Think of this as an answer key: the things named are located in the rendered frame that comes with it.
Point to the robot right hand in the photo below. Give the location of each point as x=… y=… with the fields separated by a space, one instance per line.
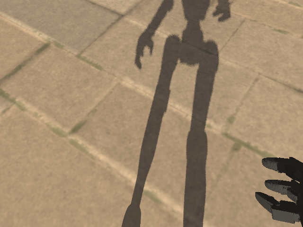
x=286 y=211

